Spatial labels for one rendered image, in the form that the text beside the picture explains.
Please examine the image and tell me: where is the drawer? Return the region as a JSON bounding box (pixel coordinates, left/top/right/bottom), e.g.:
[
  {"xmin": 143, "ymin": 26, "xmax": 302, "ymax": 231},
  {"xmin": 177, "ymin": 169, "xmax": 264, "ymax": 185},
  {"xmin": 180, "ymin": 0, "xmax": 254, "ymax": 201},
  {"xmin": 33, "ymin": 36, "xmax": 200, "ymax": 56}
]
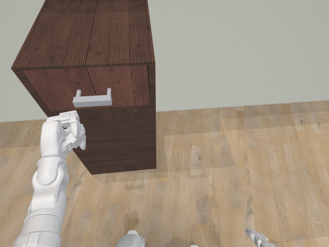
[{"xmin": 23, "ymin": 65, "xmax": 149, "ymax": 111}]

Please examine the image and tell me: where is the left robot shin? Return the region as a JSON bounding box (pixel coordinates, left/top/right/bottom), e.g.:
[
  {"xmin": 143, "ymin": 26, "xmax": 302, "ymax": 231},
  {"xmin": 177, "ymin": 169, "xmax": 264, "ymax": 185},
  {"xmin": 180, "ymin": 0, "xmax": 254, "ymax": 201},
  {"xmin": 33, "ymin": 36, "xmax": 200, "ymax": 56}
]
[{"xmin": 127, "ymin": 231, "xmax": 138, "ymax": 235}]

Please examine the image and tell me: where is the cabinet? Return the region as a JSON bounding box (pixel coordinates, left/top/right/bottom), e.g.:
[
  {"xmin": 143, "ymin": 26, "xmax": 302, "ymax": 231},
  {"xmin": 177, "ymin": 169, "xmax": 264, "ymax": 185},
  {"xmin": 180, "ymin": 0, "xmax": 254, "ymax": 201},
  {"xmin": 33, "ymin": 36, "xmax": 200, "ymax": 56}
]
[{"xmin": 11, "ymin": 0, "xmax": 156, "ymax": 174}]

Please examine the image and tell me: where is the robot left forearm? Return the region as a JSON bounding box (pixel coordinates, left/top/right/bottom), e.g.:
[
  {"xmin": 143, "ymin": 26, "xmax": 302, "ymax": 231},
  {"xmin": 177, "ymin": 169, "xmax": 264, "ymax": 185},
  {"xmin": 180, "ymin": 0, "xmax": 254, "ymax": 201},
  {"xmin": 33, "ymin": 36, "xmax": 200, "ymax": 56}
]
[{"xmin": 13, "ymin": 156, "xmax": 69, "ymax": 247}]

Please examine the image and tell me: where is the right robot hand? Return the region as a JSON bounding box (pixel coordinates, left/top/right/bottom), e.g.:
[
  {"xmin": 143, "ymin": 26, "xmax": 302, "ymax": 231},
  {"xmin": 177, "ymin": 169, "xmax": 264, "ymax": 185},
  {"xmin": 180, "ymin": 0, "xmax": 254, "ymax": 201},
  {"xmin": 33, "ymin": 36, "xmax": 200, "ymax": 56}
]
[{"xmin": 246, "ymin": 228, "xmax": 275, "ymax": 247}]

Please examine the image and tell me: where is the left robot hand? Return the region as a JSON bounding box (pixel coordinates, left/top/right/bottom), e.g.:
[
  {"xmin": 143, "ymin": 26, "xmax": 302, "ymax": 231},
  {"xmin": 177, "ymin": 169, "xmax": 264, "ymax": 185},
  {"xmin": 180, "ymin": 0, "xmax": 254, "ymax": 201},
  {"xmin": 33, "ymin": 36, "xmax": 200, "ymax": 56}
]
[{"xmin": 40, "ymin": 110, "xmax": 86, "ymax": 160}]

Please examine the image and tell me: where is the left robot thigh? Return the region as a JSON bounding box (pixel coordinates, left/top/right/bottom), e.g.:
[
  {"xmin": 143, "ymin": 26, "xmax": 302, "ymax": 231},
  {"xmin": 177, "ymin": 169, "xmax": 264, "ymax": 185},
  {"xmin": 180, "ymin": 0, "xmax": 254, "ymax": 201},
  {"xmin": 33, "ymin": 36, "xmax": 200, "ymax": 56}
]
[{"xmin": 115, "ymin": 234, "xmax": 145, "ymax": 247}]

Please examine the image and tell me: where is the handle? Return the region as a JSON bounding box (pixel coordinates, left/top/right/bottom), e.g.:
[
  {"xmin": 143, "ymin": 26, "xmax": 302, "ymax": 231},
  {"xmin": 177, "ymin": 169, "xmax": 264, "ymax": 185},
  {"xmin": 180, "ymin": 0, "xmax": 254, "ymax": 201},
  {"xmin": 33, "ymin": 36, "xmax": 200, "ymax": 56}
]
[{"xmin": 73, "ymin": 88, "xmax": 112, "ymax": 108}]

